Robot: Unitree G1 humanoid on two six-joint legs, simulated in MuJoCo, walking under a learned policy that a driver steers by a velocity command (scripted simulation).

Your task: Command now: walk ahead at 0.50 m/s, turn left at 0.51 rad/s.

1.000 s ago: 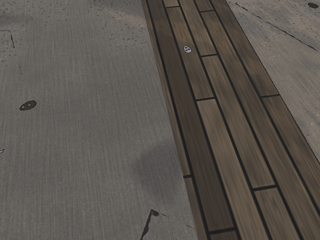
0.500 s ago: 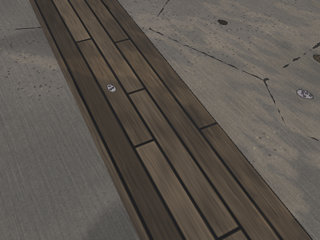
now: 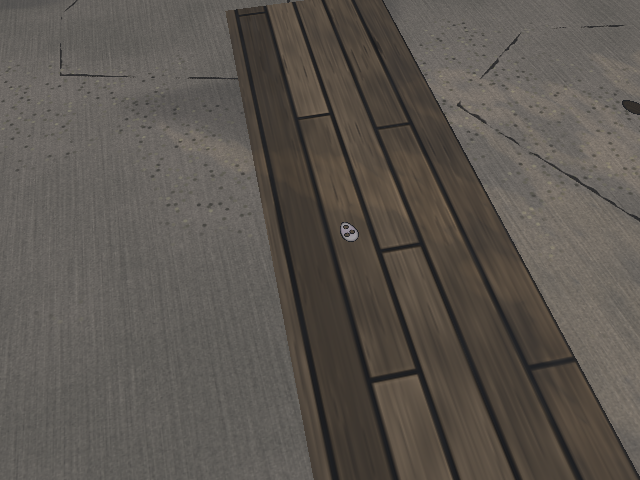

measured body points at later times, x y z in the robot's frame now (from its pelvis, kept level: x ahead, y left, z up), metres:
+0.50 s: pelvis +0.26 +0.07 +0.00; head +0.28 +0.09 +0.45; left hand +0.32 +0.36 -0.12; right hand +0.37 -0.19 -0.13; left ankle +0.23 +0.11 -0.75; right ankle +0.39 -0.08 -0.67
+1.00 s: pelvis +0.55 +0.10 +0.00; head +0.58 +0.09 +0.44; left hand +0.51 +0.38 -0.13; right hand +0.73 -0.12 -0.13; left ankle +0.53 +0.25 -0.68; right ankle +0.58 +0.05 -0.75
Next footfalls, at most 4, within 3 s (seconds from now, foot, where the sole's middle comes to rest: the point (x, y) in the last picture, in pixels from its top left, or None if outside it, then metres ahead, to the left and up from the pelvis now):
0.22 left None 0.27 0.12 -0.78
0.78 right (326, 426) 0.61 0.06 -0.78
1.30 left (234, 328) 0.86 0.29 -0.78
1.82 right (337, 254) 1.10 0.04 -0.78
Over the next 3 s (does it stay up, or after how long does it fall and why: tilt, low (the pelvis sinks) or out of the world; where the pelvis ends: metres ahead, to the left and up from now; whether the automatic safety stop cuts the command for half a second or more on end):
stays up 1.60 0.21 -0.01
